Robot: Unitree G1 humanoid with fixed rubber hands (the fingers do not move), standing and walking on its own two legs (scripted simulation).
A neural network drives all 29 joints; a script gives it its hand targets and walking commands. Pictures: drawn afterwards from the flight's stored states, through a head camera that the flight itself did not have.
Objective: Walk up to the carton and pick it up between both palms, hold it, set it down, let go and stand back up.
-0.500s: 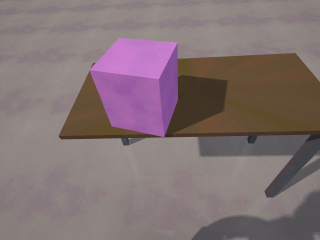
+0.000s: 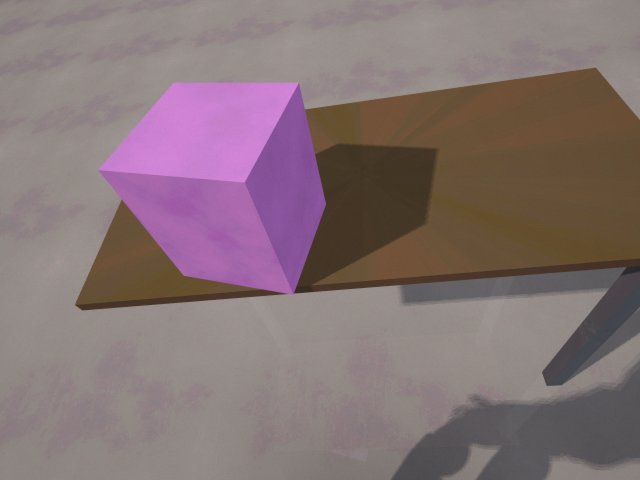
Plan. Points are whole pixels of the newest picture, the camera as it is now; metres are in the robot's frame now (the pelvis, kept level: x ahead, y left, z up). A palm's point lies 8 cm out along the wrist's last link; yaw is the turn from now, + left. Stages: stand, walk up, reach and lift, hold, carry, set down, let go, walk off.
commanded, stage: walk up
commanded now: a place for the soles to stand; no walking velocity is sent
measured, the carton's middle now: (234, 190) +0.54 +0.16 +0.05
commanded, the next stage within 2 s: none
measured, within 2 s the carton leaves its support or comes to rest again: neither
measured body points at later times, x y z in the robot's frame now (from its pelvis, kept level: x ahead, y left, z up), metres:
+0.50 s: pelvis -0.04 +0.11 -0.02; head -0.01 +0.11 +0.42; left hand +0.02 +0.43 -0.14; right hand +0.07 -0.19 -0.15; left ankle -0.02 +0.21 -0.73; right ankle +0.00 -0.07 -0.72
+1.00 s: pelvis -0.12 +0.16 -0.01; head -0.09 +0.15 +0.44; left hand -0.05 +0.50 -0.11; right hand -0.02 -0.14 -0.13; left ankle -0.03 +0.21 -0.73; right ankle -0.08 +0.02 -0.71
